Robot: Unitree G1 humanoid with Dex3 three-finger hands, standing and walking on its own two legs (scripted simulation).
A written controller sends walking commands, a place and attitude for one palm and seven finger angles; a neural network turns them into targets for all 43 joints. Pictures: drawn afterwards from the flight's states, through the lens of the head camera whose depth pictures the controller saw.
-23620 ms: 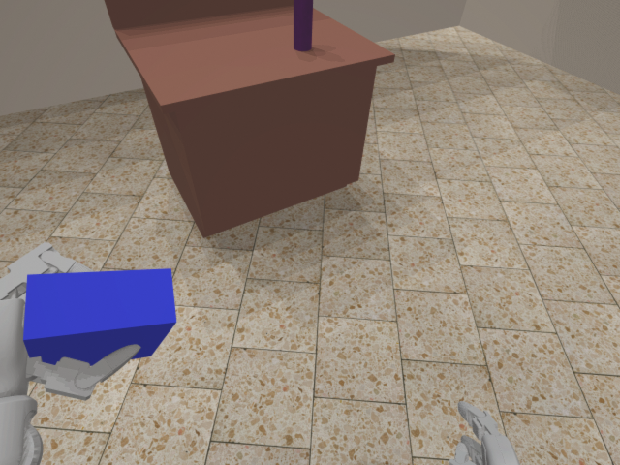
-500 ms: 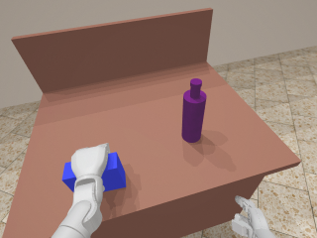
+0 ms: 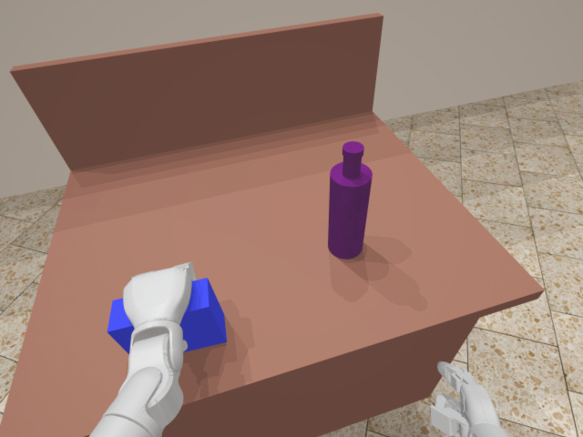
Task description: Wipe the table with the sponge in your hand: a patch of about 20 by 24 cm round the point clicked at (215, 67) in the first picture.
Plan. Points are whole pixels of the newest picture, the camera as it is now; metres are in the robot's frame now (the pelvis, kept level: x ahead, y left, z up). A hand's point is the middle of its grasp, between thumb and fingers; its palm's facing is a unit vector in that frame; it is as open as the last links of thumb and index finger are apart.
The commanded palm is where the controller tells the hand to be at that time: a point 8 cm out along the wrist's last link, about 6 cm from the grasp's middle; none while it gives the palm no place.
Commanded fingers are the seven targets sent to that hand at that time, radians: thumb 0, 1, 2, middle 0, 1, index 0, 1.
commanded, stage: wipe back along the middle lane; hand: left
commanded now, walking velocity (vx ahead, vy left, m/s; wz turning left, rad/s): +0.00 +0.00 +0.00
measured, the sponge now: (176, 327) +0.27 +0.23 -0.02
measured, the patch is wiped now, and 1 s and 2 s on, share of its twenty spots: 0.95 0.95 1.00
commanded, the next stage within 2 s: slide across to the third lane in 0.32 s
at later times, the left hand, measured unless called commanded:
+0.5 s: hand (172, 313) +0.28 +0.22 +0.02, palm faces -0.03 -0.04 -1.00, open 9.4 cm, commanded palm +0.25 +0.19 +0.05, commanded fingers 0.00 0.10 1.30 -1.20 -1.60 -1.20 -1.60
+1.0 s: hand (203, 306) +0.29 +0.18 +0.02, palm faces -0.03 -0.06 -1.00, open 9.4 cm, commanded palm +0.27 +0.15 +0.06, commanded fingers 0.00 0.10 1.30 -1.20 -1.60 -1.20 -1.60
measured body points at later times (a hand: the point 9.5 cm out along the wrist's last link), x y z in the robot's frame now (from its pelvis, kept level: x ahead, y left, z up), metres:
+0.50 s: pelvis +0.00 +0.00 +0.00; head -0.01 -0.03 +0.45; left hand +0.28 +0.22 +0.07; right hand +0.22 -0.22 -0.10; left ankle +0.00 +0.15 -0.73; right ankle +0.00 -0.12 -0.73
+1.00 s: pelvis +0.00 +0.00 +0.00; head -0.02 -0.04 +0.45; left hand +0.29 +0.18 +0.07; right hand +0.23 -0.20 -0.09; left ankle +0.00 +0.15 -0.73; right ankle +0.00 -0.12 -0.73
